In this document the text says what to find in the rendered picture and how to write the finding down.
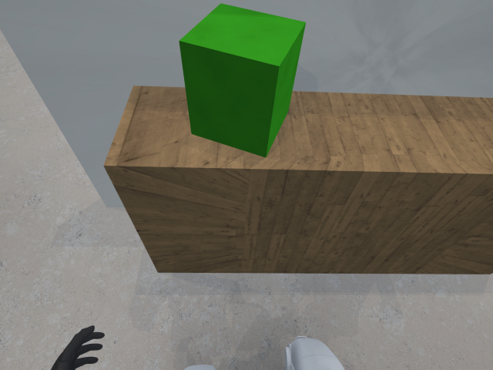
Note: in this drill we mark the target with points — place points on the pedestal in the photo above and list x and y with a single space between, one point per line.
354 183

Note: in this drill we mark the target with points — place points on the robot right thigh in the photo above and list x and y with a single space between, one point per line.
310 354

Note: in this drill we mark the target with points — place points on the robot left hand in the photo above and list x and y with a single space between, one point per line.
68 360

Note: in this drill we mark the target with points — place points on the carton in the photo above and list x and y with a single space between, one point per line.
239 68

